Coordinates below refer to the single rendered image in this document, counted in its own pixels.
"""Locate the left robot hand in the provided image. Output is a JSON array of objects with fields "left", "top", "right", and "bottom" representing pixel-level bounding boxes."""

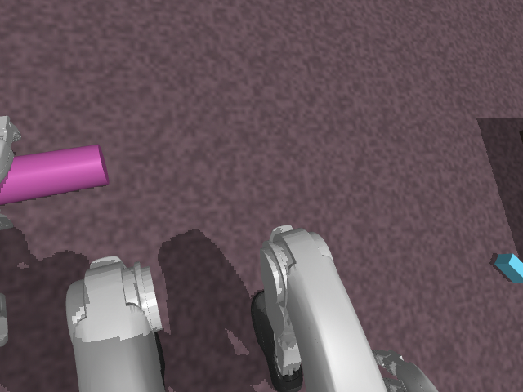
[{"left": 0, "top": 115, "right": 21, "bottom": 230}]

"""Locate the right robot hand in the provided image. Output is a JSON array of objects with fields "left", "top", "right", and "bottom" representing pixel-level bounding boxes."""
[{"left": 372, "top": 350, "right": 439, "bottom": 392}]

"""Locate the right robot foot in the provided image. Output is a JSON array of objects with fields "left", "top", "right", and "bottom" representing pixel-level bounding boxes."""
[{"left": 251, "top": 291, "right": 303, "bottom": 392}]

